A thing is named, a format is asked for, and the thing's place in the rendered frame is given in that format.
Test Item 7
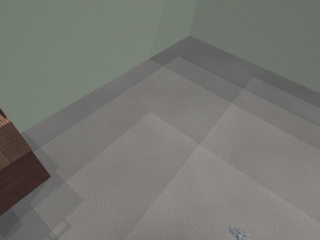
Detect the right robot hand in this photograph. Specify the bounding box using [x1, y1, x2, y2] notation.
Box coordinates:
[228, 225, 254, 240]

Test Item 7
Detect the drawer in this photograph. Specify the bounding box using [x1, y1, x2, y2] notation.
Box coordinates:
[0, 114, 32, 170]

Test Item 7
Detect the cabinet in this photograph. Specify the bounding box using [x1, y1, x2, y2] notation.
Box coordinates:
[0, 108, 51, 216]

